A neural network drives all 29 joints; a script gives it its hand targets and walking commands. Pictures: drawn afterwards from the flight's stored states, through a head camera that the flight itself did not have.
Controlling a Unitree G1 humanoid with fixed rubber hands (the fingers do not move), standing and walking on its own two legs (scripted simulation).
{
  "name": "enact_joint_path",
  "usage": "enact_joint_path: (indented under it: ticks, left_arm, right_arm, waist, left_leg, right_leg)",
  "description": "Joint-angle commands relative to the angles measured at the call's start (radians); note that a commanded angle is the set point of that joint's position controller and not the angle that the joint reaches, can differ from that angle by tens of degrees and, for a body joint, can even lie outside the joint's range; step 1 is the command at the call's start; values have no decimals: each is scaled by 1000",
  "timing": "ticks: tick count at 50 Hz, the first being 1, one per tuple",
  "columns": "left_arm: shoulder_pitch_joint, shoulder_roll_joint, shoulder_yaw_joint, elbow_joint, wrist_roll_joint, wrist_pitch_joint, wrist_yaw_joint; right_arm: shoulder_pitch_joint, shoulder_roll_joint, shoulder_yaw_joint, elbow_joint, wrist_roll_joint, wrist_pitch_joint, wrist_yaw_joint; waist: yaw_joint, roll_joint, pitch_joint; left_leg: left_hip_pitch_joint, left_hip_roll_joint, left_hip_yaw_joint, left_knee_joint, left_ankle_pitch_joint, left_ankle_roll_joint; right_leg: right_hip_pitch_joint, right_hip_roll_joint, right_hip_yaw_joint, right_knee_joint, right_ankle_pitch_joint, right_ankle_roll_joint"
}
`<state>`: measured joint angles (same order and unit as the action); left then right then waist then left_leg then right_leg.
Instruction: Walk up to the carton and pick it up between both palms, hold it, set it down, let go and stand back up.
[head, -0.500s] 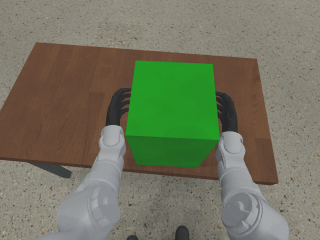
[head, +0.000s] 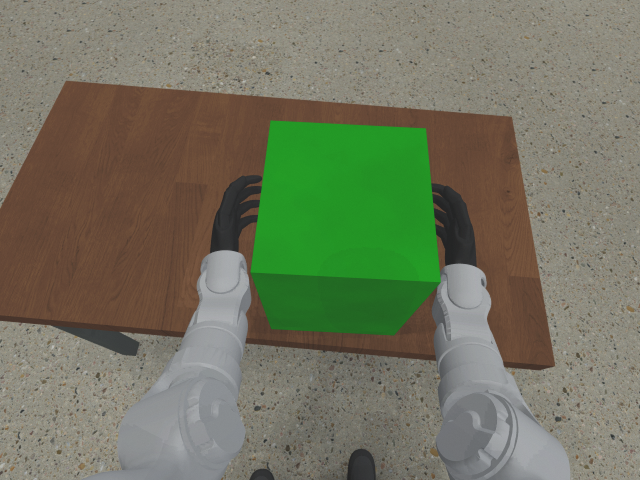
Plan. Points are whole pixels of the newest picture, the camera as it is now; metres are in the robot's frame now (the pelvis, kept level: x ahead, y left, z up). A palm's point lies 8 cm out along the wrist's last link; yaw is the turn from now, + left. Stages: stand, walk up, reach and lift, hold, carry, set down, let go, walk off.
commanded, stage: set down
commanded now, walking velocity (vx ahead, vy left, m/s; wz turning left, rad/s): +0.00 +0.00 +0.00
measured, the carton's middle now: (339, 240) +0.45 -0.03 -0.08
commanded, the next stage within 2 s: none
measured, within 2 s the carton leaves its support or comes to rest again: neither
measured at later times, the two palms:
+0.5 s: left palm (224, 224) +0.45 +0.13 -0.02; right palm (459, 239) +0.42 -0.18 -0.02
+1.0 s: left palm (206, 212) +0.45 +0.15 +0.01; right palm (507, 222) +0.44 -0.24 +0.00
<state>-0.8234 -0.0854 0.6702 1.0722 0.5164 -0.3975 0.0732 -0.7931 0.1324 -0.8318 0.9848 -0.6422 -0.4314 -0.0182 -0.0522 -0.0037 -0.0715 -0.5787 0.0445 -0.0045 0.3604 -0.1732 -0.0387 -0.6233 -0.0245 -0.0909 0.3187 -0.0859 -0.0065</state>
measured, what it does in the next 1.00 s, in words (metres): lowers itself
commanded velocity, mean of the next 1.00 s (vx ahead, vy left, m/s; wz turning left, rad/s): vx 0.00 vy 0.00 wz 0.00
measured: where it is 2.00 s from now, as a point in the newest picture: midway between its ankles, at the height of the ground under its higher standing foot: outside the picture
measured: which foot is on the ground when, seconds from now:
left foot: down 0.00-1.00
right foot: down 0.00-1.00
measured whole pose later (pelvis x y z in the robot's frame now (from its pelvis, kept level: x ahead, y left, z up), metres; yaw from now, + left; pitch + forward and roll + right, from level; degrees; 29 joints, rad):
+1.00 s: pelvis -0.05 -0.01 -0.05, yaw -2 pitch +35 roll +1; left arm -1.22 0.24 -0.18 1.61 -0.43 -0.43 0.04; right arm -1.14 -0.34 0.11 1.43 0.38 -0.33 0.02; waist 0.01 0.01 -0.31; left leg -1.08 0.06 0.03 0.78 -0.29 -0.04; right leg -1.16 -0.02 -0.04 0.74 -0.19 -0.02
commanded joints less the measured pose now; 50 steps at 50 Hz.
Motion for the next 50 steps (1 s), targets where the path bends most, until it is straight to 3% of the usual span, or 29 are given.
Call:
enact_joint_path:
  ticks: [1, 5, 7, 9, 13, 20, 26, 32, 39, 43, 50]
  left_arm:
    - [-381, -359, -210, 21, 62, -3, -61]
    - [-359, -265, -199, 17, 47, -6, -34]
    - [-348, -154, -181, 11, 18, -9, -5]
    - [-360, -11, -190, 14, -60, -13, 41]
    - [-454, 107, -368, 130, -293, -23, 94]
    - [-577, 281, -551, 389, -567, -121, 88]
    - [-605, 386, -640, 551, -693, -161, 51]
    - [-697, 431, -769, 588, -829, -182, 18]
    - [-819, 423, -916, 452, -977, -153, -12]
    - [-804, 474, -898, 438, -983, -109, -29]
    - [-808, 548, -810, 389, -931, -47, -24]
  right_arm:
    - [-332, 364, 225, 86, -80, -27, 110]
    - [-312, 249, 209, 93, -54, -24, 94]
    - [-298, 126, 204, 109, 1, -25, 67]
    - [-312, -30, 233, 147, 125, -28, 16]
    - [-399, -141, 456, 260, 381, -39, -47]
    - [-548, -347, 644, 338, 646, -51, -59]
    - [-599, -464, 763, 487, 789, -74, -45]
    - [-672, -551, 857, 543, 918, -74, -5]
    - [-764, -568, 942, 382, 1024, -13, 57]
    - [-769, -595, 952, 346, 1037, 35, 63]
    - [-800, -630, 914, 253, 1008, 85, 15]
  waist:
    - [-6, 19, -584]
    - [3, 32, -592]
    - [8, 35, -605]
    - [15, 36, -640]
    - [34, 46, -750]
    - [43, 37, -914]
    - [31, -1, -881]
    - [30, 28, -892]
    - [50, 31, -1086]
    - [47, -28, -1109]
    - [51, -122, -1102]
  left_leg:
    - [148, -33, 89, 11, 262, -6]
    - [189, -32, 94, 34, 330, -18]
    - [184, -33, 98, 47, 362, -19]
    - [141, -34, 98, 67, 384, -15]
    - [12, -36, 95, 126, 347, -20]
    - [0, -36, 94, 265, 356, -59]
    - [-80, -40, 96, 331, 361, -69]
    - [-122, -42, 95, 383, 300, -76]
    - [-210, -51, 101, 437, 255, -55]
    - [-331, -66, 106, 410, 147, -17]
    - [-443, -83, 117, 321, 31, 19]
  right_leg:
    - [451, 22, -34, 75, 338, 28]
    - [408, 33, -29, 72, 328, 22]
    - [401, 37, -15, 81, 340, 18]
    - [401, 44, 13, 105, 366, 9]
    - [410, 52, 55, 174, 415, -2]
    - [280, 61, 46, 276, 377, 0]
    - [202, 66, 37, 352, 374, 14]
    - [24, 71, 18, 401, 247, 16]
    - [29, 60, 26, 452, 242, 24]
    - [159, 46, 59, 456, 238, 41]
    - [409, 36, 107, 426, 256, 61]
